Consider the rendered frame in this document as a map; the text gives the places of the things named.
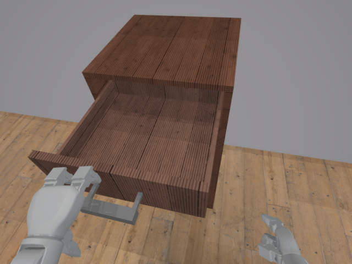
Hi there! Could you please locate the drawer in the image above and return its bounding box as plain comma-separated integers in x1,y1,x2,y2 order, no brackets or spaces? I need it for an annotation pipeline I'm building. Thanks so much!
28,80,224,218

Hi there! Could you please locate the robot left forearm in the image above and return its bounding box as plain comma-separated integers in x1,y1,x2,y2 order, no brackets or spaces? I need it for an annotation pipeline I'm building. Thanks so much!
10,235,64,264

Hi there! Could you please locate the robot left hand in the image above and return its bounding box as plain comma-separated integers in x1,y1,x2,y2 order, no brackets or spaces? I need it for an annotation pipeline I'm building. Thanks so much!
27,166,101,257

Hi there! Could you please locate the robot right hand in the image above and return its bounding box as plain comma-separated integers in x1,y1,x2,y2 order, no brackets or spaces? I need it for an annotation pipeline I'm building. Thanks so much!
258,213,301,264

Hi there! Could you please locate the handle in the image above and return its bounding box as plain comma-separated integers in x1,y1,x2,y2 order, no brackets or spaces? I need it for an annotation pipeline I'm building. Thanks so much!
80,184,143,225

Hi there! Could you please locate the cabinet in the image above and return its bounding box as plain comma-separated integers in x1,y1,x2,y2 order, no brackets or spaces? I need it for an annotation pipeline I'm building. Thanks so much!
82,15,241,209

